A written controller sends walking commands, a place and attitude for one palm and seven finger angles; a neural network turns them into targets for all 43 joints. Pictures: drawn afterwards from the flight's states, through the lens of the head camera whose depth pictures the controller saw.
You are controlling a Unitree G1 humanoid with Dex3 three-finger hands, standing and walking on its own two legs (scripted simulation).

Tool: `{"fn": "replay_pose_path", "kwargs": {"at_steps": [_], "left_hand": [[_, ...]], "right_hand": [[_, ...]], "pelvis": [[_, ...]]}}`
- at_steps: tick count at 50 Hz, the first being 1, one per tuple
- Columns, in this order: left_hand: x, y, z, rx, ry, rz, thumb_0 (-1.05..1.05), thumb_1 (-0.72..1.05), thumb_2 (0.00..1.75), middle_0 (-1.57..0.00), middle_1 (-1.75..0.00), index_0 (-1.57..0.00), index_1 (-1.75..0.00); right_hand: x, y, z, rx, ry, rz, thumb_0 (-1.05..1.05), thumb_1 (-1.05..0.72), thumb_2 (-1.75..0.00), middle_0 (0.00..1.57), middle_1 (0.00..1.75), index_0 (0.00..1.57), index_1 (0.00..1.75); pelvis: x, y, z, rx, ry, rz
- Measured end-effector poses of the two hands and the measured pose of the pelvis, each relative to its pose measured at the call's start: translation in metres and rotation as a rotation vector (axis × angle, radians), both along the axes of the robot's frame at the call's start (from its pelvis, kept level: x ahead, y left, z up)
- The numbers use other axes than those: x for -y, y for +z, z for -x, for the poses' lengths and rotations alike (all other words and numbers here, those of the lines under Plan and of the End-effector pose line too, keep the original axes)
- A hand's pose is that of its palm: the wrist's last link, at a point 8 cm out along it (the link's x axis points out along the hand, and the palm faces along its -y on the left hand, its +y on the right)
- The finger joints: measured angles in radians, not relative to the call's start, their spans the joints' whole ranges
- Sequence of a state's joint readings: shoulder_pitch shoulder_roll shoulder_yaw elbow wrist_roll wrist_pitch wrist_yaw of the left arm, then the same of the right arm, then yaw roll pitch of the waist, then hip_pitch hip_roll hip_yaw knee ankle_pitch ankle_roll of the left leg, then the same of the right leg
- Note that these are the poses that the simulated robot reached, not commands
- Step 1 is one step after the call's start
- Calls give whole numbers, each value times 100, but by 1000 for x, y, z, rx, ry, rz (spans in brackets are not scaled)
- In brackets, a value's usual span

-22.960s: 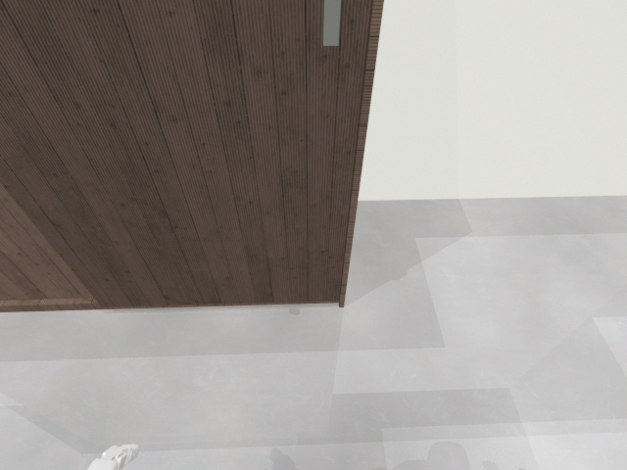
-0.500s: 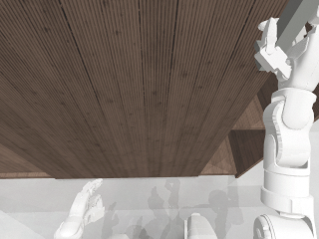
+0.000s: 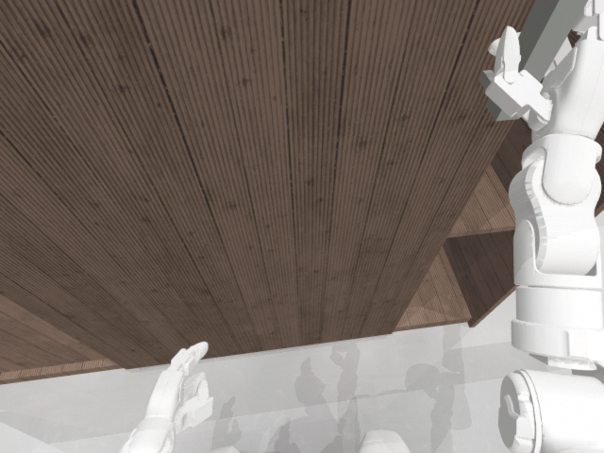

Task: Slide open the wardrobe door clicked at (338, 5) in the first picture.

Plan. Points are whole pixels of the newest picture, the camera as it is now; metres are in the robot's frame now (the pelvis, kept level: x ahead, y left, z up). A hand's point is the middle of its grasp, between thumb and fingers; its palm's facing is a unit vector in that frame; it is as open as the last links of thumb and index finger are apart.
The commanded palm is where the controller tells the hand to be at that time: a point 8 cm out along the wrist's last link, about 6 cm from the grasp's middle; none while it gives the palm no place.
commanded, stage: step sideways, sliding the door along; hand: right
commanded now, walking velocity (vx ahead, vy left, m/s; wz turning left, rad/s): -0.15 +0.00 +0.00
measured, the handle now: (525, 33) +0.42 -0.26 +0.28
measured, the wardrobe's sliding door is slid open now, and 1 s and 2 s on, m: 0.28 0.46 0.45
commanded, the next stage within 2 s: stop walking and hold the door there in 1.18 s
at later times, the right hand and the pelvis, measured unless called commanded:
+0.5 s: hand (413, 91) +0.38 -0.15 +0.26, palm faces +0.17 +0.99 +0.03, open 7.6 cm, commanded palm +0.36 -0.12 +0.24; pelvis +0.03 +0.01 +0.01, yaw -3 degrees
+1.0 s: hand (317, 96) +0.39 -0.06 +0.26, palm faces +0.33 +0.94 -0.02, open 7.7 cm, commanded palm +0.35 -0.04 +0.24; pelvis +0.03 +0.12 +0.00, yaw -3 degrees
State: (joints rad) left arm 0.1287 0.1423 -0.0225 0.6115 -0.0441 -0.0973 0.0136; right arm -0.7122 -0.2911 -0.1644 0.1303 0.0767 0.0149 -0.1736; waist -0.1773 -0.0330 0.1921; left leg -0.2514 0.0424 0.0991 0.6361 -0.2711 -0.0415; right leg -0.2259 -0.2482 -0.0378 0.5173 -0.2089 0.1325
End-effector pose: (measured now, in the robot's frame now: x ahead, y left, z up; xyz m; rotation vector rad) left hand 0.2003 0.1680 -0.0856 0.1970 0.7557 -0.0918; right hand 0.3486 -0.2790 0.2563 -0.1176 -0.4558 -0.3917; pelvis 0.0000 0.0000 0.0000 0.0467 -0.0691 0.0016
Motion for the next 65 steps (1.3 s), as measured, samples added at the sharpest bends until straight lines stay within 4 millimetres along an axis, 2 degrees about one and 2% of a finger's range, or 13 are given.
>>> {"fn": "replay_pose_path", "kwargs": {"at_steps": [2,5,11,16,23,29,35,43,48,52,54,59,65], "left_hand": [[-10,-12,-11,22,-12,29,1,90,90,-20,-30,-21,-30],[-27,-21,-21,18,12,22,1,90,90,-20,-30,-21,-30],[-44,-15,-30,3,23,-83,1,91,90,-20,-30,-20,-30],[-28,1,-42,11,-22,-69,1,91,90,-19,-30,-20,-30],[6,28,-61,76,-105,9,1,91,90,-20,-30,-20,-30],[8,37,-73,96,-132,41,1,90,90,-20,-30,-21,-30],[-23,30,-74,81,-111,55,1,90,90,-20,-30,-21,-30],[-99,-3,-73,58,-60,64,1,90,90,-20,-30,-21,-30],[-150,-5,-60,16,34,-17,1,91,90,-20,-30,-21,-30],[-176,-3,-44,-16,64,-92,1,91,90,-20,-30,-20,-30],[-183,-5,-38,-22,84,-108,1,91,90,-19,-30,-20,-30],[-180,2,-21,-78,45,-78,1,91,90,-19,-30,-20,-30],[-175,13,-20,-101,-16,-36,1,91,90,-20,-30,-20,-30]], "right_hand": [[-7,0,1,-5,-61,31,-11,-63,-82,46,140,10,123],[-18,1,3,-32,-101,54,-12,-65,-82,46,140,6,123],[-34,-1,3,2,-16,41,-10,-69,-79,46,140,4,119],[-50,-4,2,44,94,10,-8,-70,-77,46,140,5,109],[-76,-5,-1,65,212,-30,-5,-71,-75,46,140,5,110],[-98,-6,-3,78,268,-38,-5,-70,-77,46,140,4,116],[-120,-5,-4,82,241,-16,-6,-68,-80,46,140,2,120],[-152,-6,-2,91,84,50,-10,-67,-82,46,140,1,117],[-170,-6,-2,87,66,42,-10,-67,-82,46,140,2,115],[-173,-7,-2,105,70,26,-9,-66,-81,46,140,6,112],[-171,-8,-3,118,89,22,-9,-67,-79,46,140,6,109],[-171,-8,-3,114,97,-3,-9,-66,-79,46,140,8,109],[-172,-8,-3,99,66,-20,-10,-63,-81,46,140,11,114]], "pelvis": [[-12,-9,-4,-5,-11,23],[-11,-5,-7,-17,-49,29],[0,-3,-16,-50,-92,24],[2,0,-21,-22,-87,20],[-3,13,-32,-20,-58,-18],[-18,18,-35,-23,-32,-30],[-46,16,-36,-23,-19,-22],[-106,-7,-40,-25,-43,11],[-121,-1,-33,-58,-55,57],[-123,-1,-28,-79,-69,55],[-124,-7,-26,-73,-78,42],[-137,3,-24,-47,-55,3],[-163,15,-27,-39,-22,-52]]}}
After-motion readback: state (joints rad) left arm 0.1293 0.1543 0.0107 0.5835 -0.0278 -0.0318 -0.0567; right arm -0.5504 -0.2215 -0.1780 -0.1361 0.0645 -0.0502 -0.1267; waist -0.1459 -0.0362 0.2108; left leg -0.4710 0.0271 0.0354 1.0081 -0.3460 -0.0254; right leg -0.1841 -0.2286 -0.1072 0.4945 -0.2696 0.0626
